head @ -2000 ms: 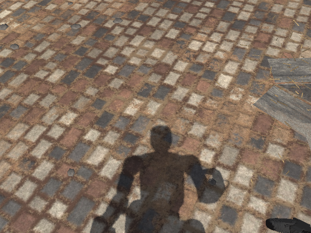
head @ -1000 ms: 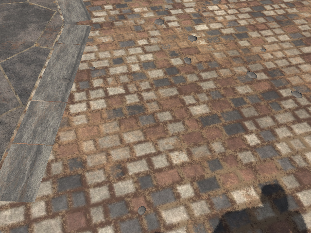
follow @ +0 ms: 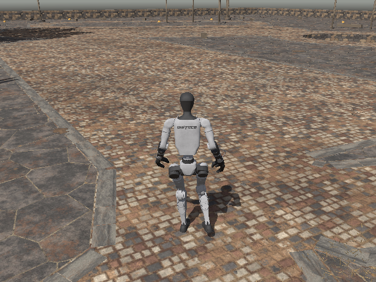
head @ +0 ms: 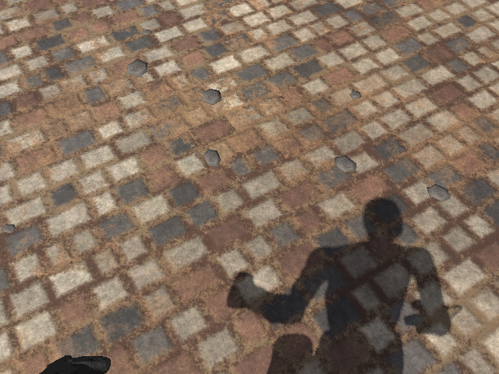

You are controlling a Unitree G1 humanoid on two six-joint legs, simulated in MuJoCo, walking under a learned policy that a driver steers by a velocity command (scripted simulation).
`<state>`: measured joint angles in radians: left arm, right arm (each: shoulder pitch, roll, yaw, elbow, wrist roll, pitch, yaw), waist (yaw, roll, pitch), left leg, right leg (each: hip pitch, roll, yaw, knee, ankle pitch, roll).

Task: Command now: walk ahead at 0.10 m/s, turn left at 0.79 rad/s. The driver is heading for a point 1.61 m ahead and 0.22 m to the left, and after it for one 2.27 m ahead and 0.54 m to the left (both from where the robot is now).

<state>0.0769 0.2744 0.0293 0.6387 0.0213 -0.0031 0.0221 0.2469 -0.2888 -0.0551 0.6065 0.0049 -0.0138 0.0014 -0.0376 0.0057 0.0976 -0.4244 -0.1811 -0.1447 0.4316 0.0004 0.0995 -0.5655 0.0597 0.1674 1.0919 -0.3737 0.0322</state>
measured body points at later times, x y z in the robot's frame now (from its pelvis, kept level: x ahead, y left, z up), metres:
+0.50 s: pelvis +0.10 -0.08 +0.01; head +0.13 -0.08 +0.46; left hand +0.16 +0.24 -0.06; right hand +0.36 -0.30 -0.08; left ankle +0.02 +0.06 -0.63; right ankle +0.18 -0.16 -0.73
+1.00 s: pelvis +0.10 -0.06 +0.01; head +0.12 -0.06 +0.46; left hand +0.09 +0.25 -0.10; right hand +0.33 -0.26 -0.09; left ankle +0.02 +0.05 -0.73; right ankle +0.13 -0.17 -0.68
